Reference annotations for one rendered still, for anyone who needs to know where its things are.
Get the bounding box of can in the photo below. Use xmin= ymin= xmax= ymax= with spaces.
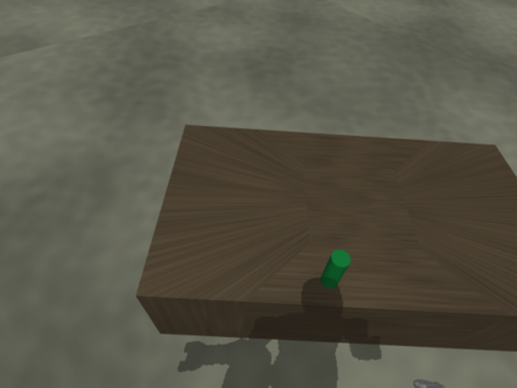
xmin=321 ymin=250 xmax=351 ymax=289

